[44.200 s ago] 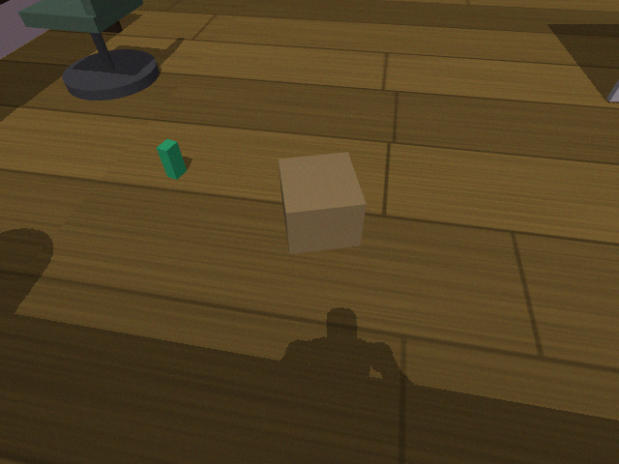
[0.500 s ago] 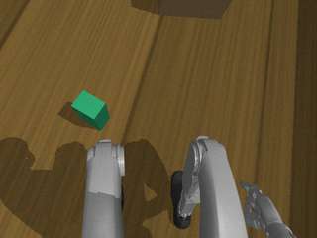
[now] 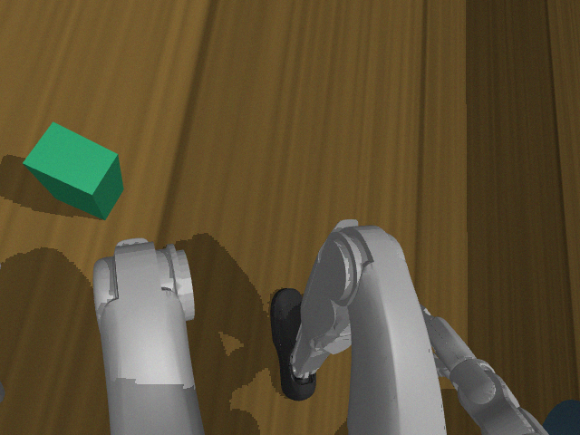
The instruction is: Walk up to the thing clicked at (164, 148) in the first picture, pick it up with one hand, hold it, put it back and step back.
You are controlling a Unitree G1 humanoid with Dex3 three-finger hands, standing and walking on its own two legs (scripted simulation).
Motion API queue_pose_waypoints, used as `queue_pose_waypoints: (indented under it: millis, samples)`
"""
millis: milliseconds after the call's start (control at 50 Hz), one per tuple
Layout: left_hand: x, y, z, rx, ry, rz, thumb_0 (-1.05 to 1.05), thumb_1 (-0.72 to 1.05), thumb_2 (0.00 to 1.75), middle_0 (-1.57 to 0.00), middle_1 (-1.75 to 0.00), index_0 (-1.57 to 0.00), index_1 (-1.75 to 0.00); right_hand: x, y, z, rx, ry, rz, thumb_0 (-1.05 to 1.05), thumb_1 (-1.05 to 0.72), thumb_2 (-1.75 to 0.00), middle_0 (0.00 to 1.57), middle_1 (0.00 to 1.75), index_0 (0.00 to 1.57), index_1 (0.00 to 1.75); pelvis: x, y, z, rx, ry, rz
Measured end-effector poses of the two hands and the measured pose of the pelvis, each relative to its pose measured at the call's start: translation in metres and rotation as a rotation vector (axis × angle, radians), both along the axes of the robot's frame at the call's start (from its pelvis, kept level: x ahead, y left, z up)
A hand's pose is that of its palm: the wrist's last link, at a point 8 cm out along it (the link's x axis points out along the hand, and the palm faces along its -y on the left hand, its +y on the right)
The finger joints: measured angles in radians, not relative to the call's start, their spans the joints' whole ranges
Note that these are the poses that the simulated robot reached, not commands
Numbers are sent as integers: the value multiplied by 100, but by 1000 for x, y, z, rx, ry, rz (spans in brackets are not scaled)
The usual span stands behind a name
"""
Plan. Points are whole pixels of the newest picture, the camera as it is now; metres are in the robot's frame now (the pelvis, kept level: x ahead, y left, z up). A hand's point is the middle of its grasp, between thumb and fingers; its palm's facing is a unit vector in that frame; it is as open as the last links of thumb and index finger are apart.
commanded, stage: close in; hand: left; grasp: from the side
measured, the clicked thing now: (83, 179) +0.43 +0.24 -0.22
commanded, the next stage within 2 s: rest palm in 0.88 s
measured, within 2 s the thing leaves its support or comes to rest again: neither
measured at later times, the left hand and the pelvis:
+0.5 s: hand (61, 192) +0.40 +0.26 -0.17, palm faces +0.15 -0.99 +0.04, open 17.6 cm; pelvis -0.02 +0.01 -0.02, yaw -3 degrees
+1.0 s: hand (77, 192) +0.41 +0.24 -0.19, palm faces +0.19 -0.98 +0.01, open 17.6 cm; pelvis -0.02 +0.01 -0.02, yaw -4 degrees
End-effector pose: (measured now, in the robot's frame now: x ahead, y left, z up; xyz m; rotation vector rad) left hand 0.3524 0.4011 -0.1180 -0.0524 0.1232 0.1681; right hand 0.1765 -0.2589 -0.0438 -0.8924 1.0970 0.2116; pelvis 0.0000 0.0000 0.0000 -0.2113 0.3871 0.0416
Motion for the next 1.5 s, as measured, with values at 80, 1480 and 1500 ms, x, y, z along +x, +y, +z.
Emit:
queue_pose_waypoints:
  millis: [80, 1480, 1500]
  samples:
    - [6, -21, -24, -14, 7, -27, -2, -61, 6, -7, -11, -6, -12, -7, 3, -3, -26, 34, 22, 1, -92, -90, 20, 30, 20, 30, -1, 3, -7, -18, -31, -6]
    - [22, -110, -90, 54, -67, 68, -2, -46, 19, -7, -12, -8, -12, -31, 28, 8, -171, 244, 190, 0, -91, -90, 20, 30, 20, 30, -15, 14, -21, -132, -181, -54]
    - [21, -110, -90, 54, -68, 69, -2, -45, 19, -9, -13, -9, -13, -33, 28, 7, -172, 248, 189, 0, -91, -90, 20, 30, 20, 30, -15, 14, -21, -132, -182, -54]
